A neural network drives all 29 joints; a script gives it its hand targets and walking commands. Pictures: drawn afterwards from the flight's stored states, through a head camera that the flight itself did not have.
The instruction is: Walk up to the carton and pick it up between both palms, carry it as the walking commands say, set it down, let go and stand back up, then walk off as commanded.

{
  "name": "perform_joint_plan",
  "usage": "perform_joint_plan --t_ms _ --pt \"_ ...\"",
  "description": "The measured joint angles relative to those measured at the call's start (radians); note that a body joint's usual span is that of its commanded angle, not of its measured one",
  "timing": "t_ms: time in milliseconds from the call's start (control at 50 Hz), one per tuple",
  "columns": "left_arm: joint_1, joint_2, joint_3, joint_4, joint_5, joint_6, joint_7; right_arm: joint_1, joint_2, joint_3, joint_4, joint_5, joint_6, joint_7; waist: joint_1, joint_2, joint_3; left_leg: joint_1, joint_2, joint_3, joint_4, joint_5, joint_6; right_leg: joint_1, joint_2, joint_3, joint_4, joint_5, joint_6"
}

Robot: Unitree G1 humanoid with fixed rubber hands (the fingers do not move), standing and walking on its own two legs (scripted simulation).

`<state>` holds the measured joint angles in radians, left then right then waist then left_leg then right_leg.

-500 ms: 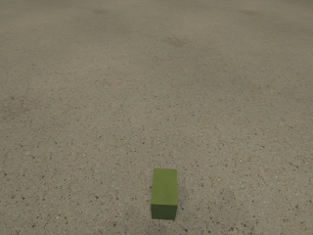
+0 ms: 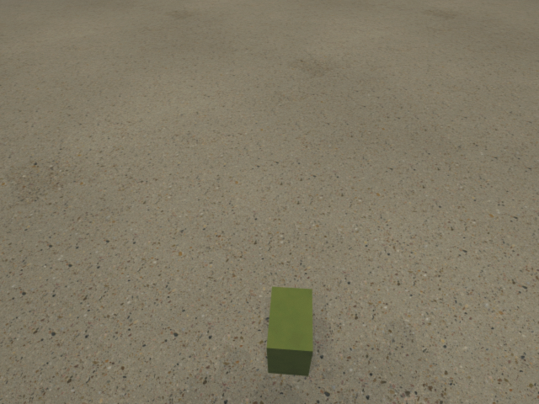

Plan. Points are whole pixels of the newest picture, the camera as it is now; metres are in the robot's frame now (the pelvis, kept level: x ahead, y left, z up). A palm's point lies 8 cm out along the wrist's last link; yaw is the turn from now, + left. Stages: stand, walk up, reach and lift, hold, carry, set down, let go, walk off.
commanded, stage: walk off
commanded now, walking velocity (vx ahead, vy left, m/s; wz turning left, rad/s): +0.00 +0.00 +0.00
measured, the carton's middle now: (290, 331) +0.55 -0.01 -0.67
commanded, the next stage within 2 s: none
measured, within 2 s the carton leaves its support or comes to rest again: neither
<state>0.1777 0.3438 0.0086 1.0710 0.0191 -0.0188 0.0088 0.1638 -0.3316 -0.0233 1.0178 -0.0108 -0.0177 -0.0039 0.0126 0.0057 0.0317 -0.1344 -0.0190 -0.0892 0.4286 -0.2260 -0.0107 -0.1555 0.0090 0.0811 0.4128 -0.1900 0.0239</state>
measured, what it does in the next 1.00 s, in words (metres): steps to the right: left foot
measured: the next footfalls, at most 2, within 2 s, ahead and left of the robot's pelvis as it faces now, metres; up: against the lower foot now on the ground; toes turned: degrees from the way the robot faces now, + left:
left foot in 0.62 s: +0.01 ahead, +0.04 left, +0.00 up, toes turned +8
right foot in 1.02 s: +0.07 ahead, -0.30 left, +0.00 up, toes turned -3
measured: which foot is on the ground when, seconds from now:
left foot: down 0.00-0.36, up 0.38-0.60, down 0.62-1.00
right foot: down 0.00-0.62, up 0.64-1.00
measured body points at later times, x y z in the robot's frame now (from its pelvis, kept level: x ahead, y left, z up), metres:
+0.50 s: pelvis +0.00 -0.06 -0.01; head +0.01 -0.05 +0.44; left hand +0.02 +0.20 -0.16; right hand +0.06 -0.33 -0.15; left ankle -0.03 +0.07 -0.69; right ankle +0.03 -0.14 -0.74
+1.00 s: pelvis +0.02 -0.15 -0.02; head +0.05 -0.15 +0.43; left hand +0.08 +0.11 -0.16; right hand -0.03 -0.38 -0.17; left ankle -0.03 +0.03 -0.74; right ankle +0.02 -0.29 -0.74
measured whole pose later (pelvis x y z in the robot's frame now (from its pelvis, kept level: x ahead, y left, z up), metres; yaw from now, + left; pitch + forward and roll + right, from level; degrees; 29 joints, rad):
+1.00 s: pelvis +0.02 -0.15 -0.02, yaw +1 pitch +1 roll +0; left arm 0.20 0.24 0.05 1.00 0.03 0.08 -0.01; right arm 0.37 -0.15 -0.06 1.05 -0.05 0.01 -0.06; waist -0.07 0.01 0.04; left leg -0.23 0.16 0.06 0.57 -0.35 -0.10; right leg -0.33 -0.06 -0.04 0.63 -0.34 0.08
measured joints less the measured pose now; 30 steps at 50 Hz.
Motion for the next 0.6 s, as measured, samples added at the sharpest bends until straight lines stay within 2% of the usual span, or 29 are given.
perform_joint_plan --t_ms 80,200,300,340,380,460,500,540,600 --pt "0.01 0.0 -0.001 0.003 -0.001 0.005 0.0 -0.004 -0.002 -0.002 0.009 0.0 0.003 0.0 0.002 -0.001 -0.003 0.003 -0.002 0.0 -0.013 0.005 -0.001 -0.004 -0.002 0.0 0.002 -0.003 -0.002" --pt "0.043 -0.037 -0.014 0.032 -0.004 0.05 0.021 0.001 0.025 0.009 -0.014 -0.013 0.035 -0.006 -0.026 0.001 -0.004 -0.026 0.013 -0.01 0.012 -0.01 -0.013 -0.027 0.014 -0.011 0.018 -0.011 -0.012" --pt "0.072 -0.06 -0.005 0.029 0.004 0.061 0.013 0.031 0.059 0.006 -0.011 -0.013 0.048 -0.023 -0.027 -0.014 -0.008 -0.063 0.03 -0.013 0.079 -0.052 -0.035 -0.087 0.021 -0.041 0.123 -0.067 -0.029" --pt "0.084 -0.068 0.001 0.021 0.011 0.066 0.012 0.042 0.064 0.001 -0.012 -0.011 0.053 -0.031 -0.028 -0.002 -0.008 -0.083 0.052 -0.026 0.123 -0.078 -0.048 -0.095 0.045 -0.058 0.142 -0.079 -0.051" --pt "0.088 -0.082 0.004 0.01 0.009 0.072 0.01 0.047 0.058 -0.005 -0.012 -0.008 0.062 -0.037 -0.03 0.021 -0.008 -0.121 0.075 -0.032 0.19 -0.11 -0.034 -0.098 0.068 -0.078 0.142 -0.081 -0.071" --pt "0.079 -0.11 -0.001 -0.019 0.016 0.073 0.005 0.054 0.068 -0.008 -0.006 -0.006 0.069 -0.06 -0.017 0.017 0.0 -0.218 0.071 0.042 0.478 -0.315 0.014 -0.089 0.074 -0.101 0.116 -0.066 -0.096" --pt "0.071 -0.118 0.001 -0.029 0.02 0.074 0.008 0.05 0.08 -0.009 -0.007 -0.004 0.068 -0.062 -0.011 0.008 0.003 -0.24 0.068 0.078 0.558 -0.343 0.03 -0.088 0.077 -0.106 0.098 -0.052 -0.1" --pt "0.062 -0.121 0.004 -0.035 0.023 0.083 0.012 0.051 0.095 -0.01 -0.008 -0.002 0.059 -0.06 -0.011 -0.001 0.0 -0.224 0.07 0.114 0.516 -0.318 0.036 -0.094 0.081 -0.114 0.09 -0.045 -0.102" --pt "0.055 -0.119 0.008 -0.042 0.02 0.095 0.018 0.074 0.124 -0.001 -0.007 -0.003 0.042 -0.068 -0.016 -0.009 -0.018 -0.144 0.074 0.154 0.295 -0.213 0.045 -0.12 0.093 -0.136 0.11 -0.053 -0.104"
